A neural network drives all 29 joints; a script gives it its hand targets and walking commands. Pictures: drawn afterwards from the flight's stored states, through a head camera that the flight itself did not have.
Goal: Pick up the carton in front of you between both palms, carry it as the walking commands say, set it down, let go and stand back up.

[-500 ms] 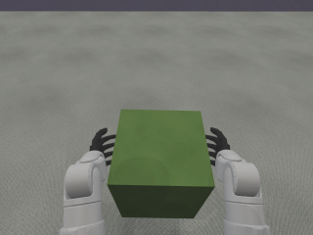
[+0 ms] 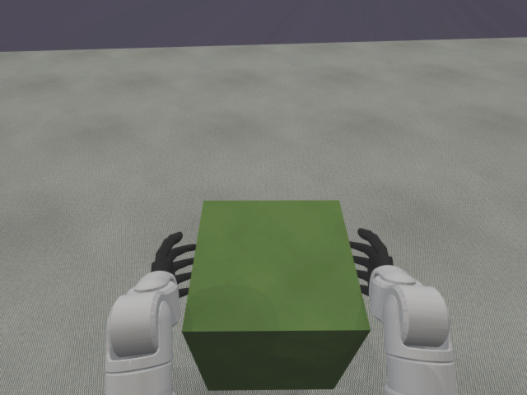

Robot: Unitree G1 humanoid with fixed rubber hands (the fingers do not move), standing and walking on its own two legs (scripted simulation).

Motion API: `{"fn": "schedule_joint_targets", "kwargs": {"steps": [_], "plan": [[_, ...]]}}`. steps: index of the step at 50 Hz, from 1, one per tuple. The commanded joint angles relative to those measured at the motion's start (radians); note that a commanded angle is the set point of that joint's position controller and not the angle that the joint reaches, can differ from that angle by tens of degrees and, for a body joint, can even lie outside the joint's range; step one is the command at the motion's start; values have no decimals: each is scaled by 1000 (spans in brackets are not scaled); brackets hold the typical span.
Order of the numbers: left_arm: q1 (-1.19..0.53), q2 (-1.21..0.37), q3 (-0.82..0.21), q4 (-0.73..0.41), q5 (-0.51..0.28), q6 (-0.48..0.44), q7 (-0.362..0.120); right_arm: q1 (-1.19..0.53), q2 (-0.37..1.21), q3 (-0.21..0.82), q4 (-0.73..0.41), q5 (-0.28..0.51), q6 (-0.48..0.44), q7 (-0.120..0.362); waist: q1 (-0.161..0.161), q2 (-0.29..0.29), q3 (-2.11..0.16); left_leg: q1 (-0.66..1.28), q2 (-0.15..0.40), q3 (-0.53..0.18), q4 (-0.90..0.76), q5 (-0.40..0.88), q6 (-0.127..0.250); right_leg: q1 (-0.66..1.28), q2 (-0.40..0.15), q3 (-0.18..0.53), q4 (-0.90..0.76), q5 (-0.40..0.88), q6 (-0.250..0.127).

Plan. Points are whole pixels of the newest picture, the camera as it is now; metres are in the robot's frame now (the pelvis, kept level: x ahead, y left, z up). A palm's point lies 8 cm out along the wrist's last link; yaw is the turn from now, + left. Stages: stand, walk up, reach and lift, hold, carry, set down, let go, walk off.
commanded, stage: carry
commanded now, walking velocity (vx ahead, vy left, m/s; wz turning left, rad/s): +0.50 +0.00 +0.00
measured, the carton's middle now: (271, 298) +0.28 +0.00 +0.02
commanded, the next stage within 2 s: none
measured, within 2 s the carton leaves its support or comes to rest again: neither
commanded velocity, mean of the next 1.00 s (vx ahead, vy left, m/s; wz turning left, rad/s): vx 0.50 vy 0.00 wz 0.00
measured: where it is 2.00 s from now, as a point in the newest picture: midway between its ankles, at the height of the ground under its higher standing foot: (258, 225)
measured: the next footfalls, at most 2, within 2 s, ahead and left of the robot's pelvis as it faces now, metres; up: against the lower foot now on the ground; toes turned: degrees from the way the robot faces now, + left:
left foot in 0.42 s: +0.40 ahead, +0.13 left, +0.00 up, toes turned +12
right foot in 0.90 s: +0.70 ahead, -0.09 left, +0.00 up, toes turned -11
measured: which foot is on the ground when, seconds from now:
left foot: down 0.00-0.00, up 0.02-0.40, down 0.42-0.92, up 0.94-1.00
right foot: down 0.00-0.46, up 0.48-0.88, down 0.90-1.00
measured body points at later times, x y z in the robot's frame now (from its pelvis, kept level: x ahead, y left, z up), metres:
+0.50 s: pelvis +0.28 +0.04 +0.01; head +0.26 +0.05 +0.46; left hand +0.57 +0.19 +0.09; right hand +0.56 -0.11 +0.09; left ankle +0.36 +0.12 -0.72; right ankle +0.13 -0.08 -0.67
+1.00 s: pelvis +0.59 +0.00 +0.01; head +0.59 -0.02 +0.46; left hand +0.87 +0.15 +0.08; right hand +0.87 -0.15 +0.07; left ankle +0.44 +0.12 -0.64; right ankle +0.66 -0.08 -0.72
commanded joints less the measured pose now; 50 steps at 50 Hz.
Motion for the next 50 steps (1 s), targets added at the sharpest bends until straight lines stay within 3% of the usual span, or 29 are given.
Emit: {"fn": "schedule_joint_targets", "kwargs": {"steps": [1, 2, 3, 4, 5, 7, 10, 16, 19, 21, 22, 23, 24, 25, 27, 29, 32, 35, 40, 42, 44, 45, 46, 47, 48, 50], "plan": [[-427, -844, -663, 13, -391, 3, -244, -529, 845, 708, -69, 419, 9, 260, 37, -352, -231, -665, -94, -53, 589, -17, 5, 727, -389, 742, -258, -160, -194], [-446, -872, -668, -9, -403, -1, -246, -530, 878, 711, -51, 424, 2, 264, 31, -280, -230, -699, -39, -129, 682, -28, 32, 696, -386, 670, -238, -66, -186], [-463, -908, -680, -28, -413, -7, -249, -537, 909, 709, -51, 430, -8, 267, 30, -183, -230, -693, -1, -150, 695, 8, 46, 638, -358, 587, -224, -22, -160], [-495, -939, -693, -55, -427, -15, -253, -538, 942, 712, -51, 434, -18, 269, 25, -104, -219, -678, 33, -162, 646, 75, 50, 573, -342, 513, -244, -61, -125], [-523, -964, -705, -80, -440, -22, -257, -543, 962, 717, -62, 435, -28, 268, 21, -94, -205, -635, 54, -166, 574, 130, 47, 503, -316, 436, -278, -103, -96], [-546, -989, -724, -115, -461, -34, -265, -551, 981, 731, -94, 426, -44, 259, 21, -142, -200, -573, 41, -120, 454, 185, 35, 443, -279, 320, -322, -152, -79], [-526, -963, -731, -159, -475, -36, -269, -527, 984, 738, -139, 412, -55, 242, 22, -162, -168, -563, 35, -78, 256, 261, 9, 432, -255, 242, -364, -170, -91], [-446, -861, -709, -166, -443, -3, -256, -463, 889, 721, -161, 401, -20, 229, 33, -186, -123, -476, -17, 13, -33, 421, 17, 490, -211, 127, -300, 38, -63], [-430, -834, -695, -119, -415, 16, -252, -455, 856, 707, -123, 399, 2, 241, 29, -187, -96, -384, -31, 56, -124, 399, 30, 495, -207, 101, -206, 48, -32], [-439, -824, -693, -93, -408, 25, -250, -439, 843, 691, -82, 395, 12, 250, 6, -107, -149, -104, -62, 99, -154, 317, 46, 365, -151, 21, 36, 104, 12], [-449, -809, -689, -84, -405, 30, -251, -426, 835, 681, -60, 392, 15, 252, -16, 15, -191, 64, 102, -133, -201, 243, 72, 212, -117, 6, 271, -50, 59], [-490, -832, -707, -101, -416, 42, -250, -436, 829, 661, -17, 376, 6, 258, -23, 270, -251, 284, 314, -547, -302, 157, 211, -88, 9, 19, 528, -284, 103], [-496, -841, -709, -81, -419, 42, -253, -429, 862, 665, -14, 387, 1, 260, -19, 274, -217, 319, 347, -646, -342, 263, 253, -268, 18, 126, 661, -452, 83], [-515, -877, -712, -69, -425, 33, -257, -463, 892, 670, -32, 400, -4, 262, -14, 197, -204, 295, 329, -559, -313, 378, 242, -308, -26, 180, 724, -448, 54], [-538, -933, -721, -72, -436, 9, -261, -516, 959, 693, -64, 421, -21, 268, -11, 27, -205, 183, 292, -407, -309, 434, 190, -267, -86, 216, 671, -334, 36], [-557, -973, -737, -98, -438, -13, -257, -561, 991, 713, -103, 442, -39, 271, -6, 42, -200, 106, 253, -287, -355, 380, 155, -195, -86, 194, 555, -246, 43], [-539, -986, -743, -143, -431, -33, -239, -561, 983, 727, -158, 465, -49, 274, -6, 86, -189, 110, 221, -191, -401, 355, 164, -190, -75, 151, 408, -167, 65], [-513, -951, -738, -189, -422, -30, -223, -536, 940, 727, -196, 467, -44, 271, -6, 86, -156, 144, 183, -112, -384, 483, 163, -185, -57, 107, 221, -91, 73], [-449, -874, -721, -169, -412, 10, -226, -443, 867, 696, -158, 418, -12, 258, -12, 116, -97, 179, 158, -28, -337, 659, 128, -102, -17, 40, 19, 25, 44], [-445, -856, -712, -141, -414, 23, -236, -436, 852, 690, -133, 401, -1, 257, -9, 117, -83, 180, 152, -1, -268, 736, 105, -18, -1, 12, -38, 23, 25], [-435, -852, -697, -101, -413, 28, -245, -441, 844, 692, -115, 397, 8, 257, 13, 66, -146, 55, 98, 81, -29, 779, 62, 288, 52, -53, -85, -33, 15], [-420, -852, -687, -81, -411, 30, -249, -464, 832, 690, -111, 397, 11, 258, 39, -13, -207, -103, 77, 79, 172, 581, 34, 488, -66, 101, -89, -117, 4], [-429, -839, -669, -49, -394, 23, -252, -499, 849, 705, -125, 410, 22, 258, 44, -272, -290, -405, -38, 53, 477, 328, -15, 719, -328, 568, -178, -222, -142], [-414, -867, -671, -28, -397, 18, -253, -511, 852, 708, -117, 411, 21, 263, 41, -348, -251, -621, -96, -46, 629, -9, -5, 768, -389, 735, -262, -97, -200], [-437, -898, -676, -48, -409, 11, -256, -517, 887, 716, -94, 415, 11, 266, 33, -281, -236, -665, -39, -125, 716, -17, 27, 738, -380, 638, -233, 23, -188], [-483, -968, -697, -76, -427, -9, -263, -542, 950, 729, -98, 425, -16, 271, 27, -101, -214, -641, 34, -161, 648, 89, 51, 613, -327, 462, -222, 116, -117]]}}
